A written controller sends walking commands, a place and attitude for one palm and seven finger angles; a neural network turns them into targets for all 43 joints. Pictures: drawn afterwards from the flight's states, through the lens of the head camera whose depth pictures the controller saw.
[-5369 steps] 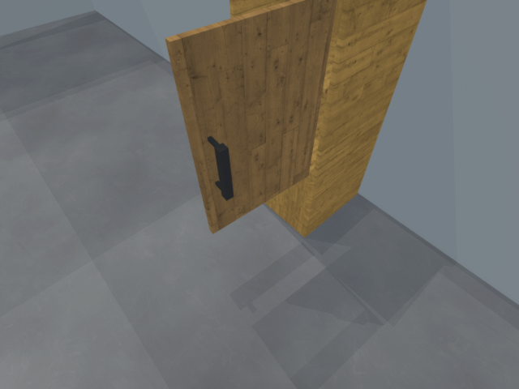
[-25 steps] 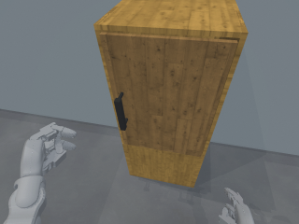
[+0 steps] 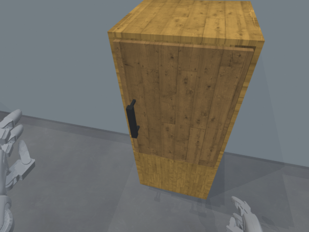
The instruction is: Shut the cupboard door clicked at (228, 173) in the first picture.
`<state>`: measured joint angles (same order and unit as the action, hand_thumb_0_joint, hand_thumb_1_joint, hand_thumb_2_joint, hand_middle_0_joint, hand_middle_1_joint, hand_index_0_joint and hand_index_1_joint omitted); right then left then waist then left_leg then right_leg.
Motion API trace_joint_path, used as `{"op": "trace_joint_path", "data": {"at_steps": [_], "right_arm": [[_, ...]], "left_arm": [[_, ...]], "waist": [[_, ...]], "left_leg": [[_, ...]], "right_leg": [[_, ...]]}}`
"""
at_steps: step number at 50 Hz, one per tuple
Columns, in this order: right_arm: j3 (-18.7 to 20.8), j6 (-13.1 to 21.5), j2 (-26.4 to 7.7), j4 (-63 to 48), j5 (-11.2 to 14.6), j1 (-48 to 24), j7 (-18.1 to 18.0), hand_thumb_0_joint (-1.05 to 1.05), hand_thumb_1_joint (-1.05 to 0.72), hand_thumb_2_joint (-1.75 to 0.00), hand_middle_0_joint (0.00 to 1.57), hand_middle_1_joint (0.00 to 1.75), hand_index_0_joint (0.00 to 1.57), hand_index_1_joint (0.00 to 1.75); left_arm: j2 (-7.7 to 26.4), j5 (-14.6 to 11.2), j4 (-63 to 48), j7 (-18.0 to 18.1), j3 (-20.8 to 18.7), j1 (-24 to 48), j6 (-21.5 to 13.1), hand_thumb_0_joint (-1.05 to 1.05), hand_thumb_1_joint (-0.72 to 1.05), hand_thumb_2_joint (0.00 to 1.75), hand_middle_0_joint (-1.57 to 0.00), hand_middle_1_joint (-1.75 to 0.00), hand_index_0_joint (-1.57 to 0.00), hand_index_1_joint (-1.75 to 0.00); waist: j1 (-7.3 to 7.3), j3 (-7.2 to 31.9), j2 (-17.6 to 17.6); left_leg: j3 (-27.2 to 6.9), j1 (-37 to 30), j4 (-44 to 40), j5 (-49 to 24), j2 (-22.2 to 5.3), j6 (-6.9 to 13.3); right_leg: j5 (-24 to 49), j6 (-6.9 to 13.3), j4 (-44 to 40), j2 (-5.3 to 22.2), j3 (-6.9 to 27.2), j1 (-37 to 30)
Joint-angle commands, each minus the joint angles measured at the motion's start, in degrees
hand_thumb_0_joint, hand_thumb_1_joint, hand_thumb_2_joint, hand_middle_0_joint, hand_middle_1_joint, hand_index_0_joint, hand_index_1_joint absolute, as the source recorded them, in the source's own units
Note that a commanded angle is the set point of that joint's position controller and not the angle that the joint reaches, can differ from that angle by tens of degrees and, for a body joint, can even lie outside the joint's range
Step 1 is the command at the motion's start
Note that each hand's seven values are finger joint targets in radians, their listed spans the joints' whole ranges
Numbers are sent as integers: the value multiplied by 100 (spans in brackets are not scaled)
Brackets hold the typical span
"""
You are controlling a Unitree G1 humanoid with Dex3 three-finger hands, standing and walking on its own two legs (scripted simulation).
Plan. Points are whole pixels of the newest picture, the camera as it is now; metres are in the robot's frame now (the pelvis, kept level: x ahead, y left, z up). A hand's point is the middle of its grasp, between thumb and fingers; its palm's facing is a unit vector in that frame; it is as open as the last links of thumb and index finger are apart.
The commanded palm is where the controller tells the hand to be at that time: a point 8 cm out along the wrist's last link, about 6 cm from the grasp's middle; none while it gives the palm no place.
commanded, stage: draw the hand back to the body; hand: left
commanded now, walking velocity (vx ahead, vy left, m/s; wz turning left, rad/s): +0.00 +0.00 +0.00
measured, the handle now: (134, 119) +0.54 +0.17 -0.06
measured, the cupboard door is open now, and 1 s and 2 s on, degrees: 0 0 0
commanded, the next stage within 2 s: step back with the hand held close in 0.20 s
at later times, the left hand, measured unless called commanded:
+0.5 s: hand (40, 166) +0.19 +0.27 +0.15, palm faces +0.43 -0.78 -0.45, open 7.4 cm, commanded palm +0.13 +0.30 +0.18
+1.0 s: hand (17, 196) +0.13 +0.27 +0.15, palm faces +0.46 -0.76 -0.45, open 7.4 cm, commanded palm +0.07 +0.30 +0.18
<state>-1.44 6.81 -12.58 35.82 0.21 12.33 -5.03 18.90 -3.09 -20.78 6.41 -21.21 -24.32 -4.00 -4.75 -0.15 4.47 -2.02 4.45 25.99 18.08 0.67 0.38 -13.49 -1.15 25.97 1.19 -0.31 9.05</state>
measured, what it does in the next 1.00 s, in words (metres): shifts its weight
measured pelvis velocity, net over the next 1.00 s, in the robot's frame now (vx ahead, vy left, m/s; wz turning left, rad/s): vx -0.08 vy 0.00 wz -0.02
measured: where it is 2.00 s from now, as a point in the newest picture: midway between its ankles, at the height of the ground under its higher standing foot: outside the picture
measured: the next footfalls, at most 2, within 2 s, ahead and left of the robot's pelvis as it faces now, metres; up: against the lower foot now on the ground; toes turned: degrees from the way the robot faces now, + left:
left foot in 1.72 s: -0.13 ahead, +0.10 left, +0.00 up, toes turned +2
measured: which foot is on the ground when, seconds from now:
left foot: down 0.00-1.00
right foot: down 0.00-1.00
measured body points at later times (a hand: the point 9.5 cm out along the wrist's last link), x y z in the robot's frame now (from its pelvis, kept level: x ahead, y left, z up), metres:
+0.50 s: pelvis -0.02 +0.00 +0.00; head -0.01 -0.02 +0.45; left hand +0.16 +0.30 +0.17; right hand +0.16 -0.24 -0.09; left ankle -0.04 +0.12 -0.74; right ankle +0.01 -0.13 -0.74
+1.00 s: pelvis -0.08 +0.00 -0.02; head -0.08 +0.00 +0.43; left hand +0.10 +0.31 +0.17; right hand +0.08 -0.24 -0.09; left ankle -0.04 +0.12 -0.74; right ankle +0.01 -0.13 -0.74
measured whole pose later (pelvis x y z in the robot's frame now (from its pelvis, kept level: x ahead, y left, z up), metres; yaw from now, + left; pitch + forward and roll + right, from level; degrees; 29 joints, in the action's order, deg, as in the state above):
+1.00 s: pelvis -0.08 +0.00 -0.02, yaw -1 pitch -1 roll +0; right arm -0.4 3.0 -12.1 31.9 0.7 14.0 -4.9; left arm 20.9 -0.2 -23.8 9.0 -24.3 -28.3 -11.4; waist -0.2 0.3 0.4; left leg -0.3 20.0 37.6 17.3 0.7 1.6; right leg -9.4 -1.6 33.5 1.1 0.9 23.3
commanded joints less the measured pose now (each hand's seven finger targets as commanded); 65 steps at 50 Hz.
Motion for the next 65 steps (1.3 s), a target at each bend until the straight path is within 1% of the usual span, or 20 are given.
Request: {"op": "trace_joint_path", "data": {"at_steps": [1,4,10,16,17,18,20,22,25,26,31,34,40,46,50,51,55,58,61,65], "right_arm": [[220,341,-584,-915,-34,-687,-83,0,-90,-90,20,30,20,30],[205,411,-506,-932,-47,-734,-94,0,-90,-90,20,30,20,30],[196,478,-469,-852,-30,-735,-101,0,-90,-90,20,30,20,30],[248,429,-519,-834,-5,-714,-91,0,-90,-90,20,30,20,30],[340,284,-768,-987,40,-639,-28,0,-90,-90,20,30,20,30],[345,195,-693,-932,39,-601,-5,0,-90,-90,20,30,20,30],[373,76,-669,-914,22,-606,54,0,-90,-90,20,30,20,30],[401,-5,-659,-925,24,-582,54,0,-90,-90,20,30,20,30],[455,-106,-727,-1092,30,-632,17,0,-90,-90,20,30,20,30],[451,-121,-755,-1139,22,-694,-19,0,-90,-90,20,30,20,30],[487,-267,-779,-1321,11,-622,-84,0,-90,-90,20,30,20,30],[502,-285,-792,-1332,13,-528,-85,0,-90,-90,20,30,20,30],[478,-233,-871,-1294,35,-458,-78,0,-90,-90,20,30,20,30],[468,-97,-892,-1325,24,-460,-78,0,-90,-90,20,30,20,30],[456,20,-814,-1296,3,-354,-32,0,-90,-90,20,30,20,30],[480,37,-846,-1272,-23,-383,-40,0,-90,-90,20,30,20,30],[438,87,-708,-1120,-52,-249,30,0,-90,-90,20,30,20,30],[450,37,-706,-1057,-22,-242,41,0,-90,-90,20,30,20,30],[515,-2,-803,-1039,17,-257,24,0,-90,-90,20,30,20,30],[509,16,-882,-1106,69,-279,-16,0,-90,-90,20,30,20,30]], "left_arm": [[1172,16,-1130,56,-568,680,-368,0,90,90,-20,-30,-20,-30],[1222,36,-1470,93,-599,632,-443,0,90,90,-20,-30,-20,-30],[1209,46,-1287,114,-638,533,-450,0,90,90,-20,-30,-20,-30],[1090,-5,-869,28,-593,399,-437,0,90,90,-20,-30,-20,-30],[1518,13,-1005,96,-1035,898,-661,0,90,90,-20,-30,-20,-30],[1225,9,-642,90,-803,396,-708,0,90,90,-20,-30,-20,-30],[1148,62,-722,100,-654,193,-777,0,90,90,-20,-30,-20,-30],[1291,79,-970,155,-796,-7,-899,0,90,90,-20,-30,-20,-30],[1432,51,-1491,248,-965,-260,-967,0,90,90,-20,-30,-20,-30],[1592,41,-1655,270,-1104,-290,-975,0,90,90,-20,-30,-20,-30],[1687,23,-1896,308,-1258,-469,-935,0,90,90,-20,-30,-20,-30],[1478,30,-1655,309,-1143,-557,-919,0,90,90,-20,-30,-20,-30],[1302,138,-1222,323,-1002,-329,-986,0,90,90,-20,-30,-20,-30],[1555,292,-1649,355,-1139,140,-1164,0,90,90,-20,-30,-20,-30],[1505,324,-1838,408,-1102,216,-1276,0,90,90,-20,-30,-20,-30],[1732,342,-1939,426,-1283,246,-1315,0,90,90,-20,-30,-20,-30],[1675,230,-1867,504,-1220,-14,-1380,0,90,90,-20,-30,-20,-30],[1637,170,-1627,549,-1221,-267,-1387,0,90,90,-20,-30,-20,-30],[1674,146,-1406,594,-1273,-375,-1388,0,90,90,-20,-30,-20,-30],[1590,211,-1486,606,-1241,-409,-1423,0,90,90,-20,-30,-20,-30]], "waist": [[74,399,-155],[40,703,91],[66,206,167],[79,-11,-235],[405,-202,-300],[433,-73,-626],[463,56,-919],[467,489,-687],[462,1006,-331],[439,1094,11],[405,1297,303],[439,1016,146],[498,229,131],[500,290,130],[530,320,-187],[520,353,-162],[568,485,-558],[588,534,-673],[606,463,-427],[588,516,83]], "left_leg": [[224,490,-563,-1454,-156,29],[285,429,-505,-1583,-109,34],[335,584,-532,-1433,-119,10],[350,547,-561,-1323,-167,58],[256,1043,-212,-723,-223,134],[195,943,50,-557,-147,157],[176,914,333,-524,-114,144],[140,904,318,-753,-133,116],[51,821,-53,-1658,-269,94],[-9,819,-172,-2092,-344,77],[-115,1187,-183,-3264,-538,-10],[-173,1763,-353,-2494,-658,62],[-394,3523,-940,574,-764,389],[-405,4142,-858,1941,-688,529],[-250,3939,-223,2026,-368,435],[-180,3695,-56,1950,-304,392],[12,2578,608,1101,-38,143],[-4,2391,523,879,-66,123],[-117,2574,203,1148,-178,180],[-592,3913,-788,1806,-646,446]], "right_leg": [[845,172,-258,-32,-219,-515],[1033,182,-203,-3,-183,-702],[910,182,-324,-34,-158,-511],[767,144,-455,-60,-141,-351],[673,241,-771,266,589,134],[467,318,-932,471,757,321],[337,429,-1075,705,956,505],[844,500,-803,816,838,258],[1757,321,-179,504,430,-119],[2053,252,51,395,317,-220],[2852,110,729,142,101,-626],[2425,67,834,71,131,-674],[1405,-11,973,-24,237,-951],[823,-22,1045,-92,385,-1112],[-50,128,469,158,816,-608],[-332,184,225,230,976,-326],[-1178,402,-643,660,1205,828],[-1152,348,-735,621,982,973],[-1303,242,-726,434,740,915],[-365,-2,535,-114,311,-408]]}}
